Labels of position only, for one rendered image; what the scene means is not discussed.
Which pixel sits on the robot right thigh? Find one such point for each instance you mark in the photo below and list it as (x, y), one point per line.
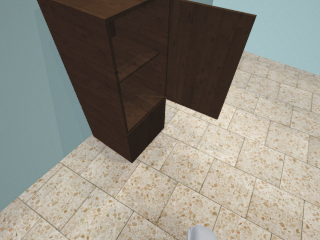
(198, 232)

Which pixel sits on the cupboard door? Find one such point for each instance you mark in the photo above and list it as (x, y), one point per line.
(206, 43)

